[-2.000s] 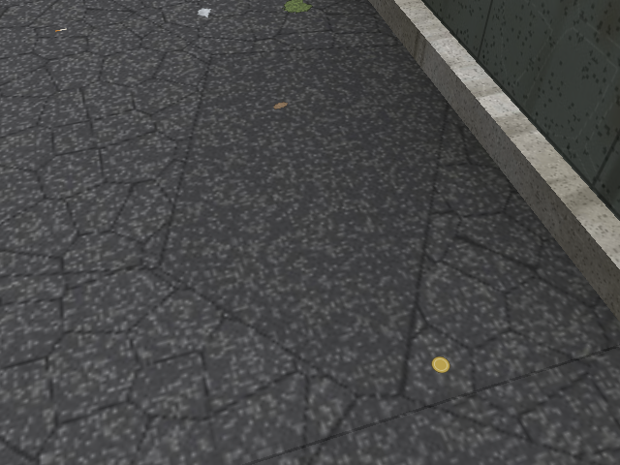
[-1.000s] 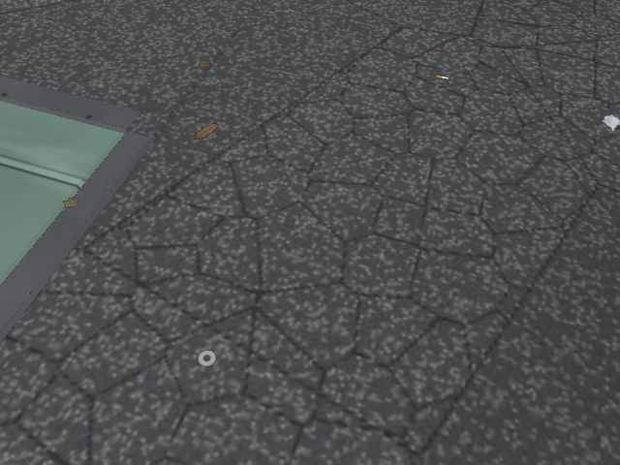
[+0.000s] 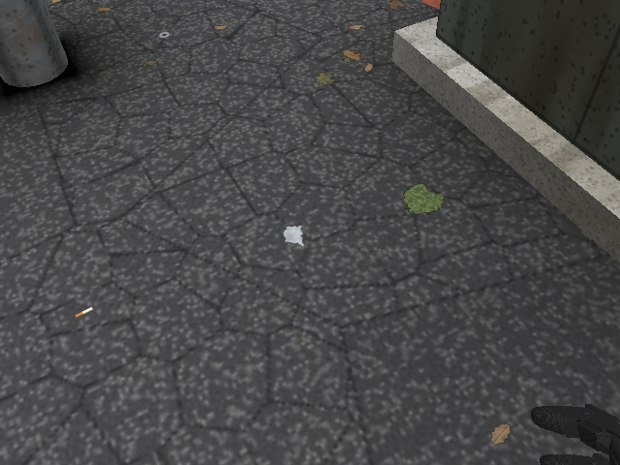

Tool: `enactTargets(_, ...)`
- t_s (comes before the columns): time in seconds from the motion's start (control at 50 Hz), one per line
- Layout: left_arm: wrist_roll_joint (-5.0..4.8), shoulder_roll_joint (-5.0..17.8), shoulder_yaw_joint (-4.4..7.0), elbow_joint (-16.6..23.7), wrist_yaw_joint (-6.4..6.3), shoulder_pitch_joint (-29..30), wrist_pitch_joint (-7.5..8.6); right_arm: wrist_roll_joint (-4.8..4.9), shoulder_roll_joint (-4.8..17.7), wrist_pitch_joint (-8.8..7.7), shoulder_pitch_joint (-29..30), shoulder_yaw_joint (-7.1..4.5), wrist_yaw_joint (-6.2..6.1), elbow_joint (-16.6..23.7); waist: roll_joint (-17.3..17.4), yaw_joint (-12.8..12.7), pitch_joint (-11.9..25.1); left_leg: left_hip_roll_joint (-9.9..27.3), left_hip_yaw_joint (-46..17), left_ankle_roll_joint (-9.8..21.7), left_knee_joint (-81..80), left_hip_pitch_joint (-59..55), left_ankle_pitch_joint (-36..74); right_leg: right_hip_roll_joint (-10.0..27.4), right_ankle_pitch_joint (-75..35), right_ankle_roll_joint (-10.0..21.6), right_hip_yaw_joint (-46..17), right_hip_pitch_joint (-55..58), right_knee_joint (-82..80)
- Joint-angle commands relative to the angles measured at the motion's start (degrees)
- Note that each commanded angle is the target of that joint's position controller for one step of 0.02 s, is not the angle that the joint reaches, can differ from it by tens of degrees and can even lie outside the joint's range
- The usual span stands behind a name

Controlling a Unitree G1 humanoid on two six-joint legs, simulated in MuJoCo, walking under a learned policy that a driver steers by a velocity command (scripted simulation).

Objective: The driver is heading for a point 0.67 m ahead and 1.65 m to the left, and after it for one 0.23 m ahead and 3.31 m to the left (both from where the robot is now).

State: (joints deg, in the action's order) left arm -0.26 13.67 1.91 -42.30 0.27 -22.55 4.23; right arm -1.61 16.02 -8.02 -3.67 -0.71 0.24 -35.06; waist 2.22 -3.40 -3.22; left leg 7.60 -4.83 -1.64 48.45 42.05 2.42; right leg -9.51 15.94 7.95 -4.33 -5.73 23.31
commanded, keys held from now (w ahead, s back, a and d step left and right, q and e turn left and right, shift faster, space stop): q+shift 1.00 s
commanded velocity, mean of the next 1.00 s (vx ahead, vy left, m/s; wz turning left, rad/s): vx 0.15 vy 0.00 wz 0.74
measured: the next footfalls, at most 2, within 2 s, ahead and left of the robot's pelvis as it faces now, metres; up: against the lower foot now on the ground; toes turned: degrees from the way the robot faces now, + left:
left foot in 0.16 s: +0.38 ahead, +0.13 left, +0.00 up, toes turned +1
right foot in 0.70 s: +0.48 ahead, -0.01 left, +0.00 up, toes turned +43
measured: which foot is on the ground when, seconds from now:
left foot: up 0.00-0.14, down 0.16-0.72, up 0.74-1.00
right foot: down 0.00-0.16, up 0.18-0.68, down 0.70-1.00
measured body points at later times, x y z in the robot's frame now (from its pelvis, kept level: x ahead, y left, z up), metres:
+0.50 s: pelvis +0.26 +0.06 +0.00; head +0.30 +0.09 +0.44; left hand +0.37 +0.37 -0.09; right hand +0.47 -0.18 -0.09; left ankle +0.34 +0.13 -0.74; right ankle +0.43 -0.09 -0.68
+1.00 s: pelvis +0.36 +0.01 +0.00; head +0.40 +0.03 +0.45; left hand +0.30 +0.32 -0.08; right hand +0.67 -0.10 -0.10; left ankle +0.25 +0.13 -0.65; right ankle +0.45 -0.04 -0.74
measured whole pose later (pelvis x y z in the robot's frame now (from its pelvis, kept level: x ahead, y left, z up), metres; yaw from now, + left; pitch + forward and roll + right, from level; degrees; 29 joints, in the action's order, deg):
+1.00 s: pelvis +0.36 +0.01 +0.00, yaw +49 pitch +1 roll -1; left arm 1.7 13.5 2.2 -37.6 -2.6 -4.6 -0.7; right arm 1.7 20.0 4.4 -15.4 -5.2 -1.0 -33.3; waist 2.7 0.8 -3.9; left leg 4.4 -3.4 -7.9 65.9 33.8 -18.8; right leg 0.2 10.3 2.3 6.2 -13.5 22.9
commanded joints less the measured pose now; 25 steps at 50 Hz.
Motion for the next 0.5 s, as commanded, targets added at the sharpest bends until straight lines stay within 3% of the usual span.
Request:
enactTargets(0.02, -0.36, 8.5, 1.89, 1.1, -1.06, -0.5, 1.20, 0.60, 0.8, -0.61, 2.7, 0.11, 1.45, 1.6, -3.6, -2.3, 0.3, -5.8, 8.2, 0.9, -14.1, -18.1, 20.6, 10.1, -27.9, 2.8, -0.6, -13.7, -8.4)
enactTargets(0.06, -0.17, 9.0, 1.93, -0.6, -1.21, -1.0, 0.93, 1.90, 2.8, -0.51, 4.8, -0.67, 2.51, 2.7, -5.3, -2.9, -0.3, -6.5, 6.9, 2.9, -18.9, -15.6, 20.4, 12.7, -26.6, 1.3, -0.4, -7.0, -5.8)
enactTargets(0.1, 0.98, 9.8, 2.15, -0.7, -1.61, 0.6, 0.36, 1.96, 5.5, -0.47, 2.0, -2.03, 3.56, 2.5, -6.0, -0.8, 2.3, -9.0, 6.6, 5.0, -19.1, -16.0, 14.8, 15.1, -35.2, -0.4, 0.0, -0.6, 0.3)
enactTargets(0.12, 1.31, 10.8, 2.47, 0.2, -2.01, 2.7, -0.14, 1.72, 7.8, -0.35, -3.4, -3.17, 3.90, 1.4, -6.8, 2.1, 5.3, -10.9, 7.5, 5.7, -18.1, -18.5, 10.0, 15.3, -44.1, -1.7, 0.3, 2.9, 5.8)
enactTargets(0.14, 1.69, 11.6, 2.72, 1.4, -2.37, 6.2, -0.84, 1.84, 9.4, -0.16, -12.8, -4.26, 4.00, -0.9, -7.6, 7.2, 9.1, -12.3, 8.4, 6.3, -17.6, -24.8, 6.9, 14.8, -51.8, -3.0, 1.3, 3.6, 15.6)
enactTargets(0.16, 2.01, 11.1, 2.52, 3.0, -2.53, 9.7, -1.24, 1.79, 10.4, 0.16, -21.9, -4.81, 3.63, -2.8, -5.7, 12.5, 12.3, -9.7, 5.2, 7.4, -19.9, -34.7, 11.9, 12.3, -47.0, -5.1, 3.3, -2.3, 32.3)
enactTargets(0.18, 3.73, 4.2, 1.16, 4.6, -1.95, 2.0, -1.20, 1.11, 13.3, 0.44, -20.8, -4.69, 3.27, -1.8, 13.2, 5.3, 17.0, 1.2, -11.6, 13.4, -15.2, -49.4, 34.8, 3.2, 7.4, -8.8, 5.4, -18.3, 55.7)
enactTargets(0.2, 1.34, 4.6, 0.19, 5.0, -0.72, -7.4, -0.95, -0.61, 14.5, 0.73, -16.5, -4.77, 2.85, 1.4, 17.7, 1.9, 26.9, 12.8, -42.7, 25.1, -23.2, -63.3, 23.2, -1.7, 20.9, -11.8, -3.2, -33.1, 70.5)
enactTargets(0.22, 0.78, 10.4, 0.90, 4.8, -0.16, -3.8, -0.99, 0.37, 12.6, 2.15, -12.7, -5.35, 2.17, 4.3, 7.4, 5.3, 28.9, 10.9, -43.4, 23.3, -26.4, -61.0, 2.7, 3.0, 14.9, -10.3, -7.7, -34.0, 71.4)
enactTargets(0.24, 0.75, 11.9, 1.40, 7.0, -0.14, 5.2, -1.38, 1.25, 9.4, 3.61, -10.5, -4.41, 1.40, 5.1, -2.0, 6.3, 20.9, 7.1, -36.8, 19.9, -28.4, -50.9, -9.7, 4.6, 10.4, -9.2, -6.4, -35.1, 66.4)
enactTargets(0.26, 1.38, 10.6, 1.27, 8.4, -0.57, 9.5, -1.90, 1.70, 9.0, 4.44, -9.2, -3.98, 1.13, 5.4, -7.9, 4.6, 14.2, 4.3, -33.6, 17.9, -30.9, -40.8, -14.2, 5.5, 8.6, -8.9, -5.4, -35.1, 61.5)
enactTargets(0.28, 1.83, 10.0, 1.20, 9.1, -1.01, 10.1, -2.57, 1.59, 9.3, 4.75, -8.0, -4.11, 0.75, 5.6, -7.4, 2.9, 11.6, 2.1, -31.8, 17.0, -32.4, -34.6, -14.5, 6.3, 7.0, -8.8, -5.7, -33.2, 56.4)
enactTargets(0.32, 1.84, 8.7, 1.25, 8.4, -1.49, 8.6, -3.24, 1.58, 8.5, 5.53, -6.0, -4.19, 0.47, 5.8, -2.7, 0.9, 7.9, -2.9, -25.9, 14.6, -33.5, -27.1, -10.2, 7.2, 6.3, -9.1, -4.9, -29.2, 46.3)
enactTargets(0.38, 2.17, 6.7, 1.04, 7.9, -2.50, 10.5, -3.02, 2.11, 10.3, 6.56, -8.5, -5.09, -0.56, 4.7, -0.8, 1.8, 10.5, -4.1, -23.1, 14.1, -30.7, -26.7, 4.8, 5.8, 4.9, -11.3, -4.1, -27.3, 36.0)
enactTargets(0.42, 1.61, 7.3, 1.43, 7.7, -2.79, 12.2, -3.41, 2.75, 11.8, 7.92, -8.4, -5.71, -1.65, 4.9, 0.5, 2.2, 12.4, -4.5, -24.3, 12.5, -30.1, -28.0, -0.9, 5.4, 1.3, -12.2, -5.3, -27.9, 32.9)
enactTargets(0.46, 1.06, 7.8, 1.80, 7.9, -2.88, 14.8, -3.62, 3.37, 11.8, 9.23, -7.7, -5.88, -2.52, 5.4, 2.4, 3.1, 11.1, -5.8, -25.5, 10.2, -30.9, -27.6, -11.7, 5.1, -1.9, -12.5, -6.3, -28.4, 29.3)
enactTargets(0.5, 0.81, 7.8, 2.04, 8.1, -2.79, 17.3, -3.22, 3.26, 11.4, 10.12, -8.0, -6.03, -2.95, 5.3, 4.6, 4.2, 9.3, -7.0, -26.8, 9.4, -31.4, -27.5, -18.8, 4.8, -3.4, -12.4, -6.8, -27.8, 25.4)
Over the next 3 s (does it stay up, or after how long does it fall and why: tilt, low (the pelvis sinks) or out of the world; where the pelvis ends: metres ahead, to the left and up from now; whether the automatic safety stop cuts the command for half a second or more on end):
stays up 0.51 0.43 -0.03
